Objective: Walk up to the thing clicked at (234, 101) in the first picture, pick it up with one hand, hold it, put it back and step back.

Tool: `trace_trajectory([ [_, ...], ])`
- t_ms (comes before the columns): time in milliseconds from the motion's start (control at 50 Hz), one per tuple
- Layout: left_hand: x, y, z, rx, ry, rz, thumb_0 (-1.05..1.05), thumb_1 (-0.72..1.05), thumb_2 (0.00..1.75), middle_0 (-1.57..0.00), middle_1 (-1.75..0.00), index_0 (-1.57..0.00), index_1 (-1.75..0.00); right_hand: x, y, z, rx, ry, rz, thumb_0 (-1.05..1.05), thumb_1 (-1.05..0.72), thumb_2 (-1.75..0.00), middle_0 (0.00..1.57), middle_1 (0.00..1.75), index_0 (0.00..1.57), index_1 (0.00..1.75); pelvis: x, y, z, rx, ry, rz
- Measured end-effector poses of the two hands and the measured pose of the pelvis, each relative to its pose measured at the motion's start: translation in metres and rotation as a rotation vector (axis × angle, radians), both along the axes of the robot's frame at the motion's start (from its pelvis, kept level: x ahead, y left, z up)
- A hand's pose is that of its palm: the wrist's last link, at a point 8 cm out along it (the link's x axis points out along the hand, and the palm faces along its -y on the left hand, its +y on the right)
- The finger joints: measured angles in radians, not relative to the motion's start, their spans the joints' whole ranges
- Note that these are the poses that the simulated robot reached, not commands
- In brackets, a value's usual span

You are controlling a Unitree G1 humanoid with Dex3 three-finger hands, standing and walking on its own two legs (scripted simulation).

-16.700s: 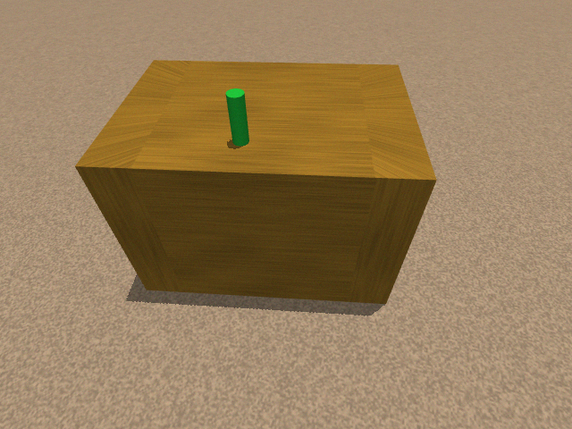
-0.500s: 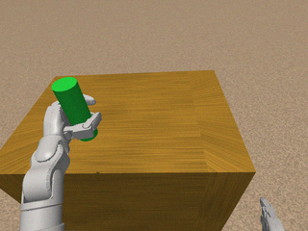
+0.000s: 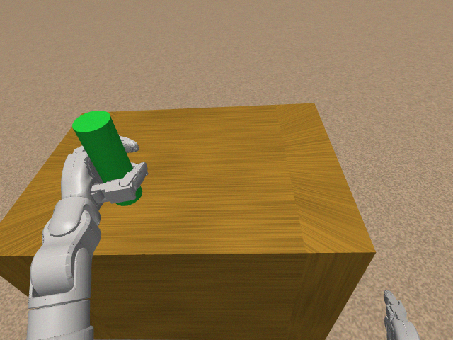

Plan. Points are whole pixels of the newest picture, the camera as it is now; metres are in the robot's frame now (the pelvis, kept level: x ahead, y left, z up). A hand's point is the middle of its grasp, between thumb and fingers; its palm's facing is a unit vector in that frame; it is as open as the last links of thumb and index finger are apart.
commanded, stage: hold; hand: left
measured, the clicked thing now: (112, 162) +0.33 +0.19 +0.21
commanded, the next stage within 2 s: crouch in 1.36 s
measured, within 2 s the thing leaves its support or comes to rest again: neither
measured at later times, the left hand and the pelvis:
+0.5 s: hand (128, 169) +0.34 +0.17 +0.19, palm faces +0.15 -0.99 +0.02, open 6.3 cm; pelvis +0.00 +0.00 +0.00, yaw +0 degrees
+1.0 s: hand (127, 169) +0.34 +0.17 +0.19, palm faces +0.15 -0.99 +0.02, open 6.3 cm; pelvis +0.00 +0.00 +0.00, yaw +0 degrees
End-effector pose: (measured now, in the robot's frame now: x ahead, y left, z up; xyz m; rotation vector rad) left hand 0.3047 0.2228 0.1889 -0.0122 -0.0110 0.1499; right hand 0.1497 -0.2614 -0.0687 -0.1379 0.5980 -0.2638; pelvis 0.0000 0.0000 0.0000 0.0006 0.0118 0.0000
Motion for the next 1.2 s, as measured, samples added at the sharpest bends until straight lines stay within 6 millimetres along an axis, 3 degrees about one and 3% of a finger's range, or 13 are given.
trace_trajectory([
  [140, -0.002, -0.002, -0.004, 0.003, 0.002, 0.003, -0.01, 0.04, 1.12, -0.91, -1.12, -0.95, -1.09, 0.002, 0.001, 0.000, -0.001, -0.001, 0.003, -0.01, 0.53, -0.05, 0.05, 0.05, 0.06, 0.05, 0.001, -0.001, 0.000, 0.000, 0.000, 0.000],
  [340, 0.005, -0.002, 0.010, 0.006, -0.028, 0.002, -0.01, 0.04, 1.12, -0.91, -1.12, -0.95, -1.09, 0.006, 0.001, 0.000, 0.004, -0.010, 0.002, -0.01, 0.53, -0.05, 0.05, 0.05, 0.06, 0.05, 0.003, -0.002, 0.000, 0.000, -0.005, 0.004],
  [520, 0.008, -0.004, -0.001, -0.006, 0.019, -0.002, -0.01, 0.04, 1.12, -0.91, -1.12, -0.95, -1.09, 0.003, 0.000, 0.000, 0.008, -0.006, 0.007, -0.01, 0.53, -0.05, 0.05, 0.05, 0.06, 0.05, 0.003, -0.003, 0.001, 0.003, 0.002, 0.000],
  [740, 0.008, 0.001, 0.009, 0.010, -0.024, 0.011, -0.01, 0.04, 1.12, -0.91, -1.12, -0.95, -1.09, 0.005, -0.001, 0.002, -0.002, -0.011, 0.005, -0.01, 0.53, -0.05, 0.05, 0.05, 0.06, 0.05, 0.003, -0.004, 0.001, 0.001, -0.003, 0.003],
  [940, 0.006, -0.002, -0.001, -0.003, 0.015, -0.001, -0.01, 0.04, 1.12, -0.91, -1.12, -0.95, -1.09, 0.003, 0.002, 0.001, 0.007, -0.010, 0.009, -0.01, 0.53, -0.05, 0.05, 0.05, 0.06, 0.05, 0.002, -0.002, 0.001, 0.001, -0.002, 0.000],
  [1200, 0.009, 0.001, 0.009, 0.004, -0.013, 0.008, -0.01, 0.04, 1.12, -0.91, -1.12, -0.95, -1.10, 0.002, 0.002, 0.002, 0.001, -0.014, 0.006, -0.01, 0.53, -0.05, 0.05, 0.05, 0.06, 0.05, 0.000, -0.003, 0.002, 0.000, -0.007, 0.001],
])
